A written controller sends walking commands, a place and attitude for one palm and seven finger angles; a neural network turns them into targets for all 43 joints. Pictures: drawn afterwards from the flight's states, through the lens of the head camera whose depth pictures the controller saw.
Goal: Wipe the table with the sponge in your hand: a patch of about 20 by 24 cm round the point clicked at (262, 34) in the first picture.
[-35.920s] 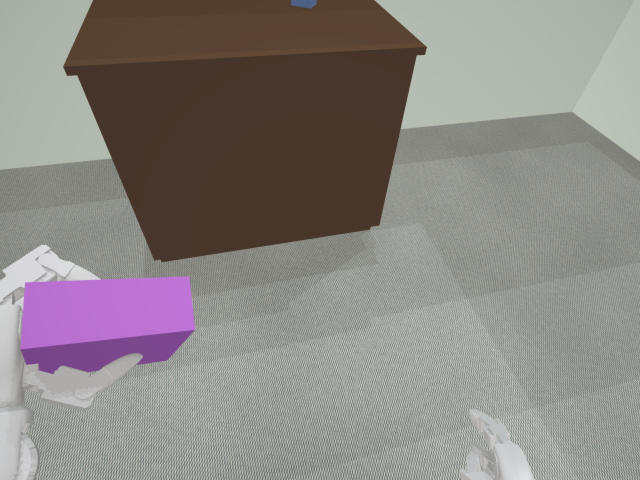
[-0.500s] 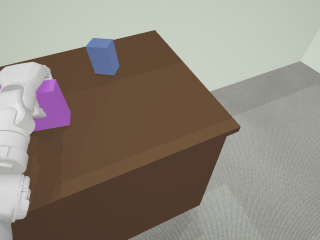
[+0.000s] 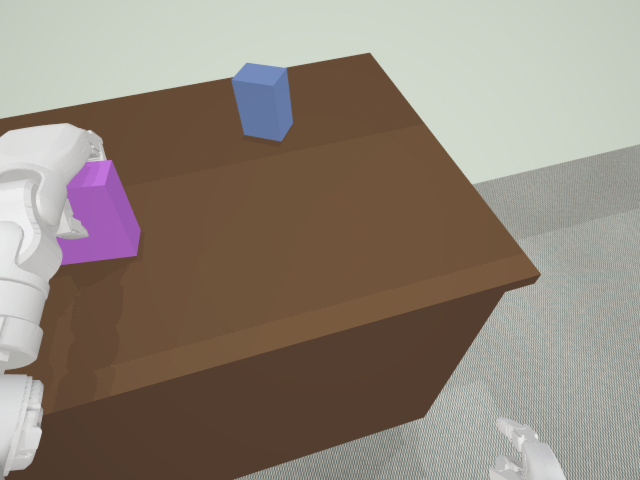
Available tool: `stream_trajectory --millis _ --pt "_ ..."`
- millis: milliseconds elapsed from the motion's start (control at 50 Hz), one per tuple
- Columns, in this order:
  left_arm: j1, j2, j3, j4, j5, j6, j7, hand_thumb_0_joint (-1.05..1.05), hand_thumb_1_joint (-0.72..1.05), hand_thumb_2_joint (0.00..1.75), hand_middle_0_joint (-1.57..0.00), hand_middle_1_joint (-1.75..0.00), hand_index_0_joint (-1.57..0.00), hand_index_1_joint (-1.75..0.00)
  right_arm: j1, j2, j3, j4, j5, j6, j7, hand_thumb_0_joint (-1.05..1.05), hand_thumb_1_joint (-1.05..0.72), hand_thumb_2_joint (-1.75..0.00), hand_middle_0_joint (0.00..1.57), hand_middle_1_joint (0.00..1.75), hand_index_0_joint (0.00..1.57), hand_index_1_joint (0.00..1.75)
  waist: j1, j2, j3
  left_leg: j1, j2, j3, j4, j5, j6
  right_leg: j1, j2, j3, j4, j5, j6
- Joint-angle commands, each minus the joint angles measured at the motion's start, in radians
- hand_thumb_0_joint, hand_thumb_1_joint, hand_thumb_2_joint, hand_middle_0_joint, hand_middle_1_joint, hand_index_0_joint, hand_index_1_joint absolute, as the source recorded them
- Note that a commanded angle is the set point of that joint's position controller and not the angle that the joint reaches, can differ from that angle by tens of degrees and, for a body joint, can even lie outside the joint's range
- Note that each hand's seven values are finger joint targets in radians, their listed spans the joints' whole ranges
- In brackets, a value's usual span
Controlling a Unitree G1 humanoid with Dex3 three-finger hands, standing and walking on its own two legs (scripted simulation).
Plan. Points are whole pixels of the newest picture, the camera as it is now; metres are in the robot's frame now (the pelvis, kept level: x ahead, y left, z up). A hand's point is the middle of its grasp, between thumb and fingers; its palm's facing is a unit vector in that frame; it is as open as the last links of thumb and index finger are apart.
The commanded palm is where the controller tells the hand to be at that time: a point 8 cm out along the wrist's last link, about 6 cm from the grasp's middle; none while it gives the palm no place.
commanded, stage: wipe back along the first lane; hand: left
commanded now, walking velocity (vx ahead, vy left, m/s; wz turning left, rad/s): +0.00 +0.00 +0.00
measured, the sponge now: (78, 227) +0.38 +0.36 +0.10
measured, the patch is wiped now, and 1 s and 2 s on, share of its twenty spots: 1.00 1.00 1.00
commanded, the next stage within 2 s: lift the sponge slowly off the table in 1.58 s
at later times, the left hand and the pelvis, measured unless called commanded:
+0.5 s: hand (74, 216) +0.35 +0.32 +0.15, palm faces -0.03 -0.01 -1.00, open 9.5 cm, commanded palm +0.32 +0.32 +0.19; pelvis -0.01 -0.01 +0.00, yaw -1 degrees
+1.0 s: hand (69, 236) +0.33 +0.32 +0.15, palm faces +0.03 -0.01 -1.00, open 9.6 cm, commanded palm +0.28 +0.30 +0.18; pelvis +0.00 -0.01 +0.00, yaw -2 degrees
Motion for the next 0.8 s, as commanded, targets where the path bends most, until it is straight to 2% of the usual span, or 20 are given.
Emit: stream_trajectory --millis 0,60,80,120,140,180,200,220,280,400,440,480,560,580,620,660,680,700,740,780 --pt "-0.339 0.288 0.112 -0.261 -0.009 -0.032 0.036 0.00 0.10 1.30 -1.20 -1.60 -1.20 -1.60 -0.001 -0.137 -0.058 -0.112 -0.008 -0.027 -0.001 0.00 -0.90 -0.90 0.20 0.30 0.20 0.30 -0.015 0.057 -0.400 0.266 0.045 -0.040 0.046 0.714 -0.038 0.082 0.040 0.022 0.021 0.345 -0.075" --pt "-0.271 0.255 0.119 -0.332 -0.033 -0.040 0.041 0.00 0.10 1.30 -1.20 -1.60 -1.20 -1.60 -0.029 -0.128 -0.053 -0.136 -0.006 -0.027 0.008 0.00 -0.90 -0.90 0.20 0.30 0.20 0.30 -0.004 0.052 -0.387 0.251 0.049 -0.046 0.037 0.729 -0.042 0.091 0.040 0.023 0.017 0.344 -0.075" --pt "-0.227 0.256 0.132 -0.300 -0.036 -0.029 0.050 0.00 0.10 1.30 -1.20 -1.60 -1.20 -1.60 -0.018 -0.135 -0.058 -0.120 -0.010 -0.023 0.011 0.00 -0.90 -0.90 0.20 0.30 0.20 0.30 -0.001 0.014 -0.364 0.242 0.053 -0.045 0.037 0.705 -0.042 0.084 0.040 0.017 0.019 0.334 -0.072" --pt "-0.210 0.258 0.142 -0.297 -0.046 -0.014 0.062 0.00 0.10 1.30 -1.20 -1.60 -1.20 -1.60 -0.032 -0.140 -0.054 -0.116 -0.008 -0.015 0.013 0.00 -0.90 -0.90 0.20 0.30 0.20 0.30 0.000 -0.009 -0.324 0.200 0.046 -0.035 0.018 0.614 -0.040 0.086 0.040 0.017 0.010 0.308 -0.070" --pt "-0.209 0.278 0.161 -0.286 -0.042 -0.005 0.072 0.00 0.10 1.30 -1.20 -1.60 -1.20 -1.60 -0.034 -0.143 -0.055 -0.109 -0.007 -0.013 0.012 0.00 -0.90 -0.90 0.20 0.30 0.20 0.30 0.004 -0.023 -0.319 0.180 0.043 -0.029 0.007 0.565 -0.038 0.094 0.040 0.016 0.009 0.290 -0.069" --pt "-0.207 0.258 0.143 -0.313 -0.041 0.007 0.084 0.00 0.10 1.30 -1.20 -1.60 -1.20 -1.60 -0.050 -0.139 -0.051 -0.116 -0.007 -0.021 0.013 0.00 -0.90 -0.90 0.20 0.30 0.20 0.30 0.012 0.003 -0.334 0.178 0.040 -0.027 0.000 0.545 -0.037 0.111 0.038 0.018 0.014 0.278 -0.074" --pt "-0.214 0.293 0.167 -0.309 -0.031 0.014 0.093 0.00 0.10 1.30 -1.20 -1.60 -1.20 -1.60 -0.049 -0.143 -0.052 -0.106 -0.008 -0.019 0.014 0.00 -0.90 -0.90 0.20 0.30 0.20 0.30 0.010 0.000 -0.326 0.173 0.040 -0.024 -0.002 0.533 -0.038 0.111 0.039 0.019 0.012 0.277 -0.076" --pt "-0.182 0.279 0.158 -0.287 -0.027 0.024 0.095 0.00 0.10 1.30 -1.20 -1.60 -1.20 -1.60 -0.054 -0.142 -0.050 -0.109 -0.009 -0.016 0.014 0.00 -0.90 -0.90 0.20 0.30 0.20 0.30 0.015 -0.012 -0.319 0.155 0.035 -0.022 -0.009 0.506 -0.036 0.125 0.039 0.018 0.011 0.270 -0.076" --pt "-0.165 0.255 0.130 -0.273 -0.020 0.042 0.090 0.00 0.10 1.30 -1.20 -1.60 -1.20 -1.60 -0.068 -0.139 -0.046 -0.110 -0.005 -0.020 0.011 0.00 -0.90 -0.90 0.20 0.30 0.20 0.30 0.008 -0.013 -0.290 0.132 0.028 -0.011 -0.019 0.404 -0.019 0.123 0.037 0.023 0.007 0.227 -0.077" --pt "-0.076 0.291 0.158 -0.241 -0.024 0.049 0.068 0.00 0.10 1.30 -1.20 -1.60 -1.20 -1.60 -0.076 -0.144 -0.044 -0.113 -0.004 -0.012 0.005 0.00 -0.90 -0.90 0.20 0.30 0.20 0.30 0.013 -0.040 -0.255 0.088 0.022 0.004 -0.022 0.309 -0.004 0.145 0.030 0.030 0.007 0.211 -0.070" --pt "-0.059 0.263 0.129 -0.245 -0.026 0.048 0.055 0.00 0.10 1.30 -1.20 -1.60 -1.20 -1.60 -0.083 -0.142 -0.042 -0.119 -0.001 -0.006 0.004 0.00 -0.90 -0.90 0.20 0.30 0.20 0.30 0.006 -0.031 -0.218 0.079 0.022 0.005 -0.023 0.283 -0.002 0.120 0.033 0.027 0.004 0.185 -0.068" --pt "0.002 0.276 0.151 -0.237 -0.031 0.044 0.048 0.00 0.10 1.30 -1.20 -1.60 -1.20 -1.60 -0.084 -0.144 -0.042 -0.127 -0.004 -0.007 0.003 0.00 -0.90 -0.90 0.20 0.30 0.20 0.30 0.016 -0.033 -0.220 0.074 0.021 0.007 -0.013 0.292 0.003 0.135 0.030 0.033 0.013 0.205 -0.070" --pt "0.012 0.288 0.158 -0.226 -0.033 0.033 0.034 0.00 0.10 1.30 -1.20 -1.60 -1.20 -1.60 -0.094 -0.146 -0.038 -0.137 0.001 0.002 0.000 0.00 -0.90 -0.90 0.20 0.30 0.20 0.30 0.007 -0.048 -0.169 0.036 0.019 0.009 -0.011 0.245 0.005 0.109 0.030 0.040 0.010 0.178 -0.067" --pt "0.026 0.256 0.125 -0.219 -0.032 0.037 0.031 0.00 0.10 1.30 -1.20 -1.60 -1.20 -1.60 -0.085 -0.147 -0.042 -0.138 -0.002 0.003 -0.002 0.00 -0.90 -0.90 0.20 0.30 0.20 0.30 0.004 -0.046 -0.174 0.043 0.019 0.014 -0.004 0.243 0.006 0.104 0.029 0.037 0.015 0.177 -0.064" --pt "0.023 0.243 0.112 -0.231 -0.028 0.036 0.030 0.00 0.10 1.30 -1.20 -1.60 -1.20 -1.60 -0.086 -0.148 -0.043 -0.138 0.001 0.007 -0.002 0.00 -0.90 -0.90 0.20 0.30 0.20 0.30 -0.001 -0.034 -0.166 0.043 0.020 0.014 0.003 0.244 0.005 0.081 0.032 0.035 0.017 0.175 -0.063" --pt "0.058 0.244 0.133 -0.289 -0.032 0.025 0.031 0.00 0.10 1.30 -1.20 -1.60 -1.20 -1.60 -0.095 -0.142 -0.045 -0.157 -0.001 0.001 0.003 0.00 -0.90 -0.90 0.20 0.30 0.20 0.30 0.013 -0.008 -0.214 0.063 0.020 0.008 0.012 0.294 0.006 0.107 0.031 0.043 0.031 0.219 -0.071" --pt "0.115 0.254 0.147 -0.289 -0.034 0.027 0.036 0.00 0.10 1.30 -1.20 -1.60 -1.20 -1.60 -0.081 -0.145 -0.049 -0.155 -0.003 0.003 0.004 0.00 -0.90 -0.90 0.20 0.30 0.20 0.30 0.021 -0.026 -0.233 0.065 0.018 0.010 0.029 0.318 0.007 0.126 0.031 0.040 0.045 0.251 -0.068" --pt "0.138 0.219 0.123 -0.293 -0.040 0.031 0.036 0.00 0.10 1.30 -1.20 -1.60 -1.20 -1.60 -0.087 -0.143 -0.047 -0.157 0.000 0.005 0.005 0.00 -0.90 -0.90 0.20 0.30 0.20 0.30 0.014 -0.038 -0.219 0.058 0.019 0.013 0.034 0.322 0.006 0.113 0.033 0.038 0.049 0.263 -0.065" --pt "0.186 0.196 0.124 -0.353 -0.064 0.036 0.039 0.00 0.10 1.30 -1.20 -1.60 -1.20 -1.60 -0.095 -0.139 -0.051 -0.168 -0.001 0.007 0.010 0.00 -0.90 -0.90 0.20 0.30 0.20 0.30 0.020 -0.043 -0.229 0.064 0.022 0.012 0.040 0.323 0.005 0.115 0.031 0.039 0.054 0.273 -0.062" --pt "0.222 0.225 0.158 -0.391 -0.079 0.046 0.043 0.00 0.10 1.30 -1.20 -1.60 -1.20 -1.60 -0.101 -0.141 -0.050 -0.177 -0.004 0.006 0.010 0.00 -0.90 -0.90 0.20 0.30 0.20 0.30 0.027 -0.057 -0.247 0.057 0.019 0.013 0.047 0.343 0.007 0.142 0.029 0.041 0.067 0.308 -0.060"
